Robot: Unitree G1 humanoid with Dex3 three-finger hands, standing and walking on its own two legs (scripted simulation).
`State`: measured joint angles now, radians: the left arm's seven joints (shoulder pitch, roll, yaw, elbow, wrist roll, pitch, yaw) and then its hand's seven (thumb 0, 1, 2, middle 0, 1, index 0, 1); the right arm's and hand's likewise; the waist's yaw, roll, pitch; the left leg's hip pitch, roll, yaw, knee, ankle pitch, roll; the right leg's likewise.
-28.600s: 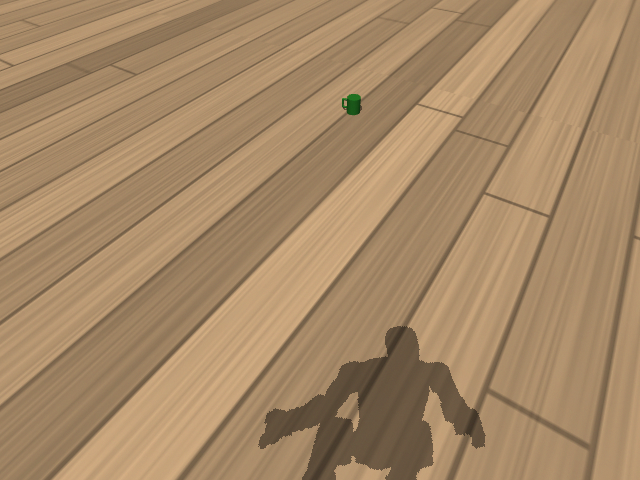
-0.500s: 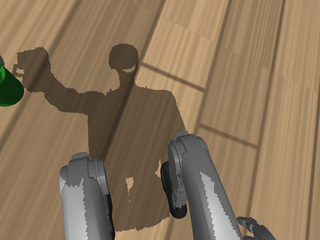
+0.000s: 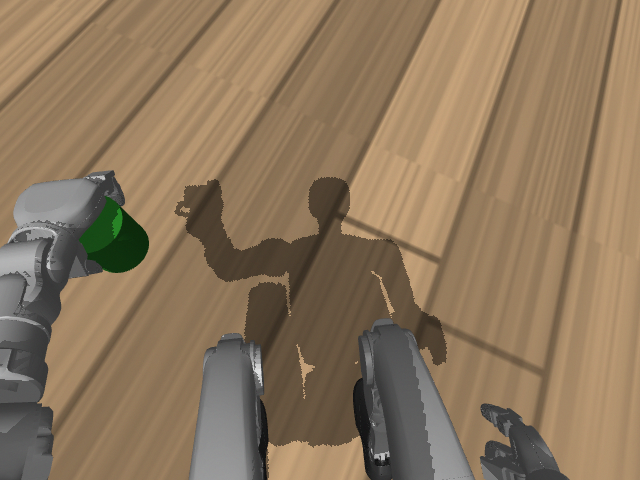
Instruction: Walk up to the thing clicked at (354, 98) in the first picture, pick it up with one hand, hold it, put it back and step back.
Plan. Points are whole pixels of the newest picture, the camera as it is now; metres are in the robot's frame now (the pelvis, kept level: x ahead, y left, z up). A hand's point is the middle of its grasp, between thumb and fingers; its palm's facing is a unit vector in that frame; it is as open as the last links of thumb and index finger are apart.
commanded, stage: lift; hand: left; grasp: from above
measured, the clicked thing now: (94, 232) +0.45 +0.30 -0.11
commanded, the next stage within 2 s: hold in 0.88 s
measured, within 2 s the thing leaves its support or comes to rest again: neither
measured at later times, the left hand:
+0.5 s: hand (39, 241) +0.36 +0.25 +0.09, palm faces -0.44 -0.09 -0.89, open 11.2 cm
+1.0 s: hand out of the picture +0.38 +0.24 +0.17, palm faces -0.45 -0.10 -0.89, open 11.1 cm
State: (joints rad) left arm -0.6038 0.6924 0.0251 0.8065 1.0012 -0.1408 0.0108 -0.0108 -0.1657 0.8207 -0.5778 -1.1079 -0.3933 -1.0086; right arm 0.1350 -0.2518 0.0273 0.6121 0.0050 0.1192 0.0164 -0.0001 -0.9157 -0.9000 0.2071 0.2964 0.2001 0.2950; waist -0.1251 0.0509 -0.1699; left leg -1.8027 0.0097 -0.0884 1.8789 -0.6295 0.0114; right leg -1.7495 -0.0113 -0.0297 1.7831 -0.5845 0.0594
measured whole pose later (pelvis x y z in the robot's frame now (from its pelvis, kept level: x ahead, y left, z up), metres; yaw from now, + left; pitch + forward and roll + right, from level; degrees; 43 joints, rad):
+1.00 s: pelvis +0.07 -0.01 +0.23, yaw +2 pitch +10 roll -1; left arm -0.33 0.42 -0.17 0.81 0.97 0.02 0.09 -0.01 -0.15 0.81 -0.57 -1.11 -0.38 -1.01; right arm 0.25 -0.24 -0.04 0.74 0.05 -0.01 -0.06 0.01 -0.91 -0.89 0.21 0.30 0.20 0.29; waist -0.04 0.04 -0.09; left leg -0.64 0.03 0.00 0.86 -0.40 0.00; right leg -0.63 -0.01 0.02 0.81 -0.35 0.03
